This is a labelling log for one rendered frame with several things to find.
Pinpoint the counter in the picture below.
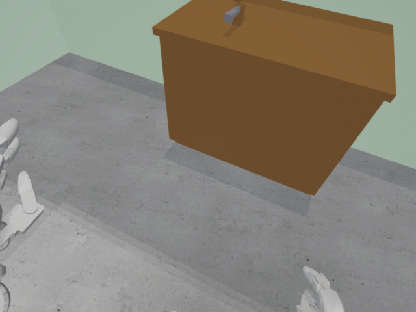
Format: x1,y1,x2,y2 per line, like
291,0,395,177
152,0,397,195

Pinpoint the robot right hand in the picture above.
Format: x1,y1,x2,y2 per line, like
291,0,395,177
297,266,345,312

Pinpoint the robot left hand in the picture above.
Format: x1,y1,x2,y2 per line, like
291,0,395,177
0,118,44,251

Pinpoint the tap lever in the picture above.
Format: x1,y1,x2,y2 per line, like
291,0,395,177
224,6,241,23

